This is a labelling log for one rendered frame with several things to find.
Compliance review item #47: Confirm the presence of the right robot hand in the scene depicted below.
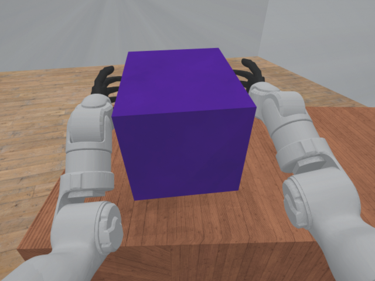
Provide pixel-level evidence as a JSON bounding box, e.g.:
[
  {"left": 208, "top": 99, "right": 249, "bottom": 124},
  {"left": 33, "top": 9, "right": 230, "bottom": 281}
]
[{"left": 233, "top": 59, "right": 265, "bottom": 92}]

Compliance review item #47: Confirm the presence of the left robot hand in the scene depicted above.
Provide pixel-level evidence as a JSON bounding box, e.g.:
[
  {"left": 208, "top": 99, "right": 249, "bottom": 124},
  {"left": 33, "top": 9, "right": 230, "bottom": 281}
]
[{"left": 91, "top": 66, "right": 122, "bottom": 109}]

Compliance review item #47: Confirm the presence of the right robot forearm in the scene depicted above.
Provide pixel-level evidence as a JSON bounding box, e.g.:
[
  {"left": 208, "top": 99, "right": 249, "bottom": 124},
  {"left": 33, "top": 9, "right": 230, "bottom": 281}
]
[{"left": 248, "top": 82, "right": 361, "bottom": 213}]

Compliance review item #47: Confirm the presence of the left robot forearm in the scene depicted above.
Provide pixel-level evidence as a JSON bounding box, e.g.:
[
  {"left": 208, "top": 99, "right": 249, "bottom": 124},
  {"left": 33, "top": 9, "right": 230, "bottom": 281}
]
[{"left": 50, "top": 94, "right": 114, "bottom": 246}]

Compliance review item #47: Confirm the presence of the left robot upper arm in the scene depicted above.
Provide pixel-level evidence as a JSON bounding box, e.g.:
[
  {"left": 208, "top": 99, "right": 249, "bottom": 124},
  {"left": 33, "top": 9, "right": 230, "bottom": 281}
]
[{"left": 1, "top": 201, "right": 123, "bottom": 281}]

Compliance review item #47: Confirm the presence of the pedestal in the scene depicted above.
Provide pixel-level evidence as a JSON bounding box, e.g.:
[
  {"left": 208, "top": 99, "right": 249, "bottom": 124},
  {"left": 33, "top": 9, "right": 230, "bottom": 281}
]
[{"left": 17, "top": 105, "right": 375, "bottom": 281}]

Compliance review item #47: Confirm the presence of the right robot upper arm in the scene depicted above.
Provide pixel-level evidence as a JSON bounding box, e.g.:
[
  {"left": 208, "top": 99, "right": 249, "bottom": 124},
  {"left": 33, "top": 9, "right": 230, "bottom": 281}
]
[{"left": 282, "top": 167, "right": 375, "bottom": 281}]

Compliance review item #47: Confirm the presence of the carton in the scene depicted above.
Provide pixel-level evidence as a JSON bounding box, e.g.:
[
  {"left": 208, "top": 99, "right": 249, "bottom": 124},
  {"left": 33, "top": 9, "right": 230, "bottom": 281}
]
[{"left": 111, "top": 48, "right": 257, "bottom": 201}]

